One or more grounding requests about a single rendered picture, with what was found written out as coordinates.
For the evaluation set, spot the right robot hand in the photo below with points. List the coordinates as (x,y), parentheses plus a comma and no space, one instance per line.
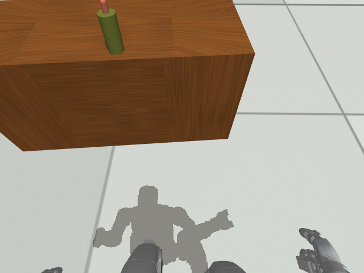
(310,260)

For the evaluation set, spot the right robot arm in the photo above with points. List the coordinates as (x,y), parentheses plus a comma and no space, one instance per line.
(331,266)

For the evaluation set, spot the bottle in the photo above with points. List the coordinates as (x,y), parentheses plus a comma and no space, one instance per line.
(110,28)

